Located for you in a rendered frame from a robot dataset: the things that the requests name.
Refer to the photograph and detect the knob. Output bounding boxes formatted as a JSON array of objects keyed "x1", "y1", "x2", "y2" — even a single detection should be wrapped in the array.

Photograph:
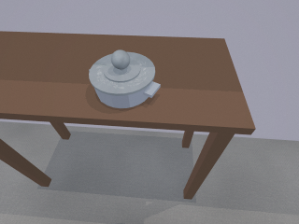
[{"x1": 111, "y1": 49, "x2": 131, "y2": 70}]

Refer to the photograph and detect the lid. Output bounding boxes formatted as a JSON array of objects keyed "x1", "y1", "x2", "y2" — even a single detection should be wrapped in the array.
[{"x1": 89, "y1": 51, "x2": 155, "y2": 96}]

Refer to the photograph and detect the pot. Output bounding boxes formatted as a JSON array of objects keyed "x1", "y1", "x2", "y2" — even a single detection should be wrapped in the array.
[{"x1": 89, "y1": 70, "x2": 161, "y2": 108}]

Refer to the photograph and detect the table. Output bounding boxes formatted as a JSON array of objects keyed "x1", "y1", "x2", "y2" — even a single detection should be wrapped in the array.
[{"x1": 0, "y1": 31, "x2": 256, "y2": 200}]

